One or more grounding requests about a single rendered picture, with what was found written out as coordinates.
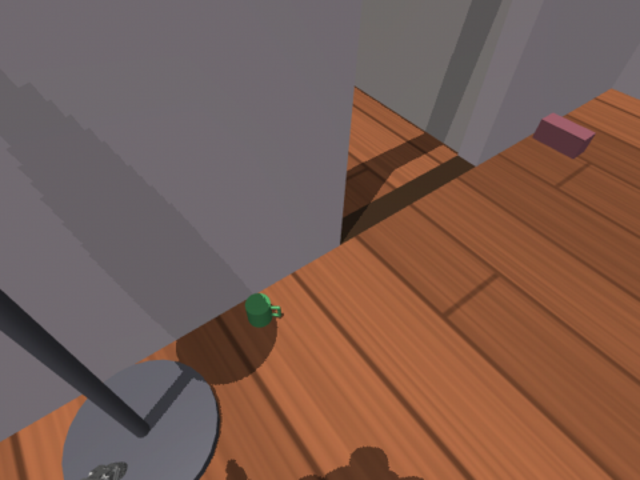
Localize coat stand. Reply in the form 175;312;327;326
0;289;220;480

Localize left robot hand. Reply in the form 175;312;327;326
81;462;128;480

